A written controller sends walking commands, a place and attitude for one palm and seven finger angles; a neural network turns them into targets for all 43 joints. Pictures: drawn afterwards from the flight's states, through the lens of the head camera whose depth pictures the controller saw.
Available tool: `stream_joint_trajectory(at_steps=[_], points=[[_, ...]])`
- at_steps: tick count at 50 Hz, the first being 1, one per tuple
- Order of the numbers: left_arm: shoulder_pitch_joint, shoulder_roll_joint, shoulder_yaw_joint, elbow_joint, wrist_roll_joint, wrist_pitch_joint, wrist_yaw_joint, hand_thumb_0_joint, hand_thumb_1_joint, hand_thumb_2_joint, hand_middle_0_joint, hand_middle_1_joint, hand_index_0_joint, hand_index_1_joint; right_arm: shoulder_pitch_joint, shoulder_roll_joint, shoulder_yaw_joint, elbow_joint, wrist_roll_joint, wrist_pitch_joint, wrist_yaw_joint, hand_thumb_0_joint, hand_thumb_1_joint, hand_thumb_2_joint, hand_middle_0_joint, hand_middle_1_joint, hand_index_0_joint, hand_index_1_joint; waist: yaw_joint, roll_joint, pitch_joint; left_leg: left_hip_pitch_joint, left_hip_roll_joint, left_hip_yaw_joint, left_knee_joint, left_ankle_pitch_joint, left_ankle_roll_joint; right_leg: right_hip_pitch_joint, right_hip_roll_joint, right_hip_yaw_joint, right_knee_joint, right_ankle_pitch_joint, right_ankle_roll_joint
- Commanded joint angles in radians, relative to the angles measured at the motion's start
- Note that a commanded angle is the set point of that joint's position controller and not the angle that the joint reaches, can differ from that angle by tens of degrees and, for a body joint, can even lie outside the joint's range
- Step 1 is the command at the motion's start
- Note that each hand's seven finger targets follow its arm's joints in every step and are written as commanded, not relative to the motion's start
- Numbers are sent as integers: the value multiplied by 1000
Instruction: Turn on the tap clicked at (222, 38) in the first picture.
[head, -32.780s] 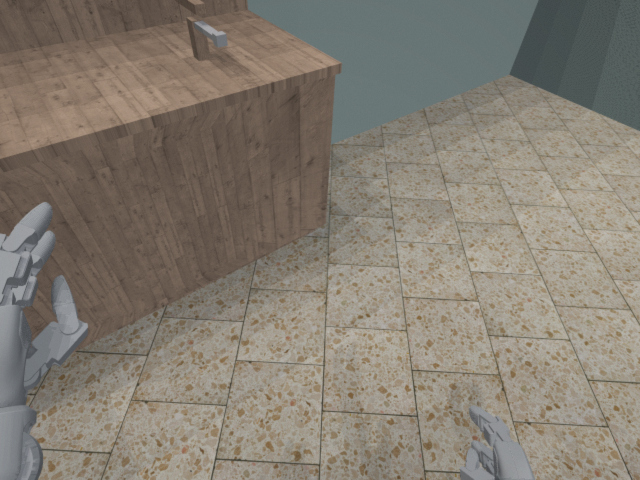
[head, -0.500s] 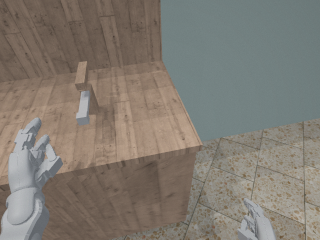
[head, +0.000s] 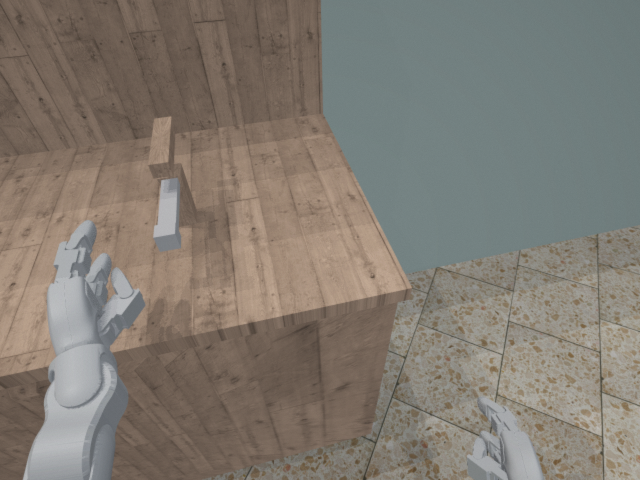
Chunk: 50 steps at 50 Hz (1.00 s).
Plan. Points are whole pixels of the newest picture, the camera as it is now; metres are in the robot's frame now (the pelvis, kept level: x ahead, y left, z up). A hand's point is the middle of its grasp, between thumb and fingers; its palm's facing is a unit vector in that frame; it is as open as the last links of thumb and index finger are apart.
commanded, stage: reach beside the lever's end, fingers flat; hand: left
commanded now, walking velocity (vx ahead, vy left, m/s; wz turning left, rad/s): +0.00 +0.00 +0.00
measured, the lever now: (167, 236) +0.38 +0.25 +0.11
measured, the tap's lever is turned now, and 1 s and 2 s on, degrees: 0 0 7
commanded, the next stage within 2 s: push the lever round in 1.12 s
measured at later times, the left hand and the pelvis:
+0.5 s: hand (146, 269) +0.32 +0.26 +0.11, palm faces +0.54 -0.84 -0.08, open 7.8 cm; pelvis +0.00 +0.00 +0.00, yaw -1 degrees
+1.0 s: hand (152, 265) +0.34 +0.26 +0.10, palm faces +0.55 -0.83 -0.07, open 7.8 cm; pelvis +0.00 +0.00 +0.00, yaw -1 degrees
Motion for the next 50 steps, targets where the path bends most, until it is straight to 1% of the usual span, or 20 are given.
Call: stream_joint_trajectory(at_steps=[1, 3, 7, 11, 13, 16, 17, 19, 25, 26, 27, 29, 31, 33, 38, 41, 42, 44, 46, 50], points=[[-227, 200, 112, -181, 23, -92, 9, 0, 900, 900, -171, -212, -171, -212, -134, -117, -49, -147, -2, -39, -4, 0, -900, -900, 200, 300, 200, 300, 7, -1, -169, 13, 24, -5, -77, 244, -15, 84, -44, 40, -87, 208, 30], [-269, 167, 69, -165, 21, -95, 2, 0, 900, 900, -169, -208, -169, -208, -138, -116, -47, -153, 1, -32, -3, 0, -900, -900, 200, 300, 200, 300, -7, -9, -169, 15, 25, -3, -77, 239, -13, 78, -46, 40, -88, 207, 32], [-360, 195, 99, -73, 11, -97, -8, 0, 900, 900, -166, -198, -166, -198, -142, -120, -46, -138, 6, -22, -13, 0, -900, -900, 200, 300, 200, 300, -20, -40, -141, -13, 22, -1, -82, 176, -1, 63, -46, 49, -109, 156, 37], [-389, 236, 135, -39, 21, -119, -10, 0, 900, 900, -162, -187, -162, -187, -137, -123, -51, -131, 4, -19, -14, 0, -900, -900, 200, 300, 200, 300, -9, 23, -182, -2, 21, 5, -74, 201, -3, 73, -45, 52, -97, 183, 31], [-431, 207, 97, -38, 25, -143, -8, 0, 900, 900, -161, -183, -161, -183, -126, -123, -52, -134, 1, -27, -9, 0, -900, -900, 200, 300, 200, 300, -22, 41, -199, 12, 23, 2, -68, 208, -5, 62, -45, 52, -90, 189, 30], [-427, 246, 143, 26, 28, -169, -5, 0, 900, 900, -158, -175, -158, -175, -115, -132, -58, -120, 1, -28, -9, 0, -900, -900, 200, 300, 200, 300, -18, 6, -201, -7, 25, -1, -65, 202, -3, 65, -41, 49, -86, 189, 30], [-454, 208, 103, 43, 24, -173, -13, 0, 900, 900, -158, -173, -158, -173, -113, -133, -56, -125, 3, -26, -7, 0, -900, -900, 200, 300, 200, 300, -30, -28, -202, -16, 24, 0, -64, 196, 0, 62, -44, 49, -84, 192, 34], [-488, 232, 123, 95, 17, -172, -17, 0, 900, 900, -156, -167, -156, -167, -115, -138, -58, -124, 8, -22, -12, 0, -900, -900, 200, 300, 200, 300, -32, -61, -187, -45, 22, 7, -63, 161, 7, 60, -46, 58, -96, 168, 39], [-553, 281, 161, 158, 29, -178, -12, 0, 900, 900, -151, -152, -151, -152, -94, -142, -63, -122, 7, -8, -12, 0, -900, -900, 200, 300, 200, 300, -30, -18, -222, -42, 21, 14, -59, 189, 7, 73, -47, 61, -88, 207, 37], [-538, 316, 201, 171, 38, -185, -6, 0, 900, 900, -150, -150, -150, -150, -91, -142, -64, -115, 4, -3, -13, 0, -900, -900, 200, 300, 200, 300, -16, 16, -229, -45, 20, 12, -57, 191, 6, 78, -44, 62, -83, 202, 33], [-583, 282, 162, 160, 39, -198, -7, 0, 900, 900, -150, -150, -150, -150, -82, -138, -62, -121, 3, -3, -8, 0, -900, -900, 200, 300, 200, 300, -34, 7, -239, -37, 21, 12, -54, 206, 6, 75, -47, 60, -77, 225, 36], [-580, 278, 158, 168, 40, -224, -7, 0, 900, 900, -150, -150, -150, -150, -74, -140, -68, -119, 2, -6, -2, 0, -900, -900, 200, 300, 200, 300, -34, 17, -261, -38, 23, 16, -42, 214, 6, 76, -44, 62, -67, 243, 36], [-579, 319, 201, 204, 47, -247, -5, 0, 900, 900, -150, -150, -150, -150, -62, -143, -72, -105, -1, -2, -2, 0, -900, -900, 200, 300, 200, 300, -31, 30, -257, -44, 23, 14, -36, 213, 7, 72, -40, 62, -62, 241, 33], [-584, 273, 154, 215, 45, -265, -14, 0, 900, 900, -150, -150, -150, -150, -52, -143, -76, -114, 1, -3, 4, 0, -900, -900, 200, 300, 200, 300, -41, 5, -263, -44, 25, 16, -31, 227, 7, 67, -40, 59, -55, 262, 35], [-563, 267, 150, 277, 36, -260, -37, 0, 900, 900, -150, -150, -150, -150, -37, -151, -80, -120, 10, 4, 4, 0, -900, -900, 200, 300, 200, 300, -37, -35, -247, -66, 26, 14, -39, 216, 7, 68, -40, 56, -59, 257, 36], [-546, 285, 176, 249, 39, -269, -31, 0, 900, 900, -150, -150, -150, -150, -40, -149, -83, -122, 9, 3, 4, 0, -900, -900, 200, 300, 200, 300, -22, 0, -251, -49, 27, 11, -44, 230, 4, 71, -36, 52, -58, 253, 31], [-550, 249, 141, 233, 39, -275, -29, 0, 900, 900, -150, -150, -150, -150, -40, -147, -82, -129, 9, 2, 8, 0, -900, -900, 200, 300, 200, 300, -32, -3, -253, -44, 27, 12, -43, 230, 3, 61, -37, 49, -57, 250, 33], [-570, 274, 164, 232, 43, -287, -15, 0, 900, 900, -150, -150, -150, -150, -38, -148, -82, -124, 7, -1, 9, 0, -900, -900, 200, 300, 200, 300, -34, -26, -244, -53, 29, 9, -43, 217, 4, 56, -34, 51, -59, 237, 34], [-569, 287, 177, 208, 53, -304, 0, 0, 900, 900, -150, -150, -150, -150, -42, -144, -83, -119, 2, 0, 11, 0, -900, -900, 200, 300, 200, 300, -28, 14, -245, -45, 29, 8, -40, 219, 1, 52, -34, 51, -54, 229, 32], [-618, 269, 142, 220, 60, -311, 10, 0, 900, 900, -150, -150, -150, -150, -52, -145, -77, -118, 1, 1, 11, 0, -900, -900, 200, 300, 200, 300, -51, -1, -236, -62, 26, 12, -38, 171, 7, 35, -37, 58, -62, 188, 35]])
